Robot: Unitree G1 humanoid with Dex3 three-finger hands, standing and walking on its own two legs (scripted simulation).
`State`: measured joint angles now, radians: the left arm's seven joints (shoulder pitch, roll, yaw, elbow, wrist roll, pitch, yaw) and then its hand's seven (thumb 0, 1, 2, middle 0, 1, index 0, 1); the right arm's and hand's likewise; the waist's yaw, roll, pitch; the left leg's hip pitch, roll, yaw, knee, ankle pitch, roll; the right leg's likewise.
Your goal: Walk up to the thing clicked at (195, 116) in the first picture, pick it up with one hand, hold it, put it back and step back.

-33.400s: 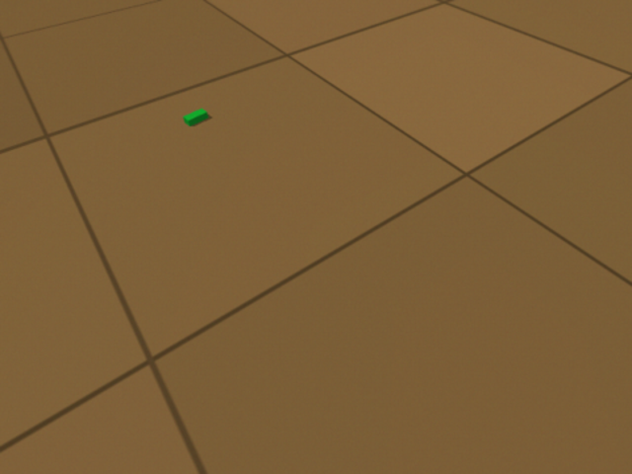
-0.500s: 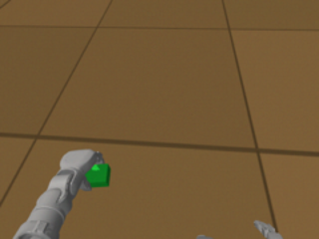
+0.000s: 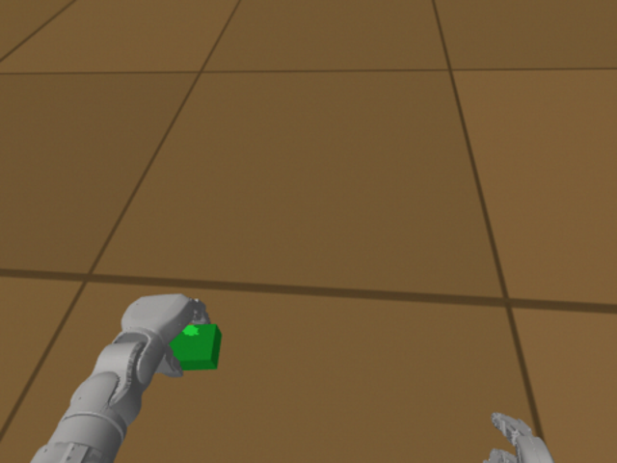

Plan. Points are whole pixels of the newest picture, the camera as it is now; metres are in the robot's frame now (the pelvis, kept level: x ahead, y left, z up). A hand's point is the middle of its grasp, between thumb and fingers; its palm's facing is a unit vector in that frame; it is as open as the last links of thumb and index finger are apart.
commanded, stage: hold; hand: left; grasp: from above
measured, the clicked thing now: (176, 348) +0.31 +0.23 -0.08
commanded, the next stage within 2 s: crouch in 1.16 s
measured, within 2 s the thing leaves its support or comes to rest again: neither
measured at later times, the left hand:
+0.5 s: hand (168, 353) +0.28 +0.21 -0.02, palm faces -0.46 -0.04 -0.89, open 8.4 cm
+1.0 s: hand (165, 352) +0.28 +0.21 -0.02, palm faces -0.46 -0.04 -0.89, open 8.4 cm
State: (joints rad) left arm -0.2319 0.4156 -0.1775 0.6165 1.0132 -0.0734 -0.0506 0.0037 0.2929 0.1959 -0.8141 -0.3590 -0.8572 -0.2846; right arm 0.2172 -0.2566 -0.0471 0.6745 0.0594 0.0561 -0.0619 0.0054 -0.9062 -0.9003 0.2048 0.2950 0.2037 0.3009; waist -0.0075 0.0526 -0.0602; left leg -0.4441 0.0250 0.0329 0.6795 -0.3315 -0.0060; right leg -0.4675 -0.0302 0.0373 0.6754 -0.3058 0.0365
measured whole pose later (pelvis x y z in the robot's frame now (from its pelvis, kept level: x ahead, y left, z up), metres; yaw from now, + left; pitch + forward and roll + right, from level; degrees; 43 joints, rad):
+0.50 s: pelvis -0.01 +0.00 +0.01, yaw +0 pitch +3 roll +1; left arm -0.19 0.42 -0.18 0.55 1.00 -0.07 -0.08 0.00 0.28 0.21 -0.83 -0.35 -0.87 -0.27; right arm 0.19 -0.26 -0.04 0.66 0.07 0.06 -0.07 0.01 -0.91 -0.90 0.20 0.29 0.20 0.30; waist 0.00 0.06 -0.03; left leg -0.36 0.02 0.04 0.60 -0.29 -0.01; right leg -0.39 -0.03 0.04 0.61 -0.27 0.03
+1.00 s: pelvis +0.00 +0.00 +0.01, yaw +0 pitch +1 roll +1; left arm -0.18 0.42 -0.19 0.54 0.99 -0.08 -0.09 0.00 0.28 0.20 -0.83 -0.35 -0.87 -0.28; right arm 0.18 -0.25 -0.03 0.66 0.07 0.07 -0.08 0.01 -0.91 -0.90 0.20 0.30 0.20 0.30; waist 0.01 0.06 -0.01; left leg -0.29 0.02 0.04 0.53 -0.26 -0.01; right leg -0.33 -0.03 0.04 0.55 -0.25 0.03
